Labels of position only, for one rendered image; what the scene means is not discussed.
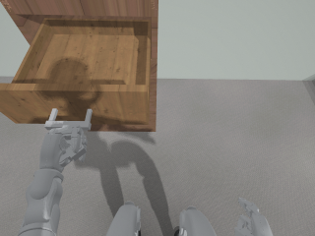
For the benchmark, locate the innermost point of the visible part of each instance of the cabinet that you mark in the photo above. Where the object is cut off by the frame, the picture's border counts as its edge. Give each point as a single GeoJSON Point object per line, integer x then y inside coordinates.
{"type": "Point", "coordinates": [28, 16]}

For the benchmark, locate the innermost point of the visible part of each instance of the left robot forearm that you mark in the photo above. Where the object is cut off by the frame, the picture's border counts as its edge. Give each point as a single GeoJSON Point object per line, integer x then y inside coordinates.
{"type": "Point", "coordinates": [43, 196]}

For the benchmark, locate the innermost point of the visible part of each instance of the right robot hand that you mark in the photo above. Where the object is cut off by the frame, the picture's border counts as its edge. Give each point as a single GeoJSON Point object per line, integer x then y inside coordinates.
{"type": "Point", "coordinates": [257, 225]}

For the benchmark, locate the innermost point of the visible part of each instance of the handle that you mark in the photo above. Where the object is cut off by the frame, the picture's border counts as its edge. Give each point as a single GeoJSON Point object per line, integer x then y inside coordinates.
{"type": "Point", "coordinates": [52, 124]}

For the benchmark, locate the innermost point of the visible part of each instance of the left robot thigh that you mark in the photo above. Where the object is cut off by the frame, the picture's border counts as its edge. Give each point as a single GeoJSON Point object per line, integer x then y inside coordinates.
{"type": "Point", "coordinates": [126, 222]}

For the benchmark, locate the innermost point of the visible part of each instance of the robot thigh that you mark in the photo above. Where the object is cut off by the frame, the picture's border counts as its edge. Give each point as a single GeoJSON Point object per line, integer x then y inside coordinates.
{"type": "Point", "coordinates": [126, 222]}
{"type": "Point", "coordinates": [193, 223]}

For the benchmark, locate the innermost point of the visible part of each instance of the right robot thigh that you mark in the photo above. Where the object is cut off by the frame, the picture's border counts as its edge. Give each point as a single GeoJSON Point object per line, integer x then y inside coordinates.
{"type": "Point", "coordinates": [193, 223]}

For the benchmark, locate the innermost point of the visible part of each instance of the drawer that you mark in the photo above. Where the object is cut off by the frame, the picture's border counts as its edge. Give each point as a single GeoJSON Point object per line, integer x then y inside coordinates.
{"type": "Point", "coordinates": [74, 65]}

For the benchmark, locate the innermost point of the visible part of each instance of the left robot hand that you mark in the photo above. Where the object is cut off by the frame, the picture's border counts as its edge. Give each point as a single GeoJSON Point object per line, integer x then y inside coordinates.
{"type": "Point", "coordinates": [70, 139]}

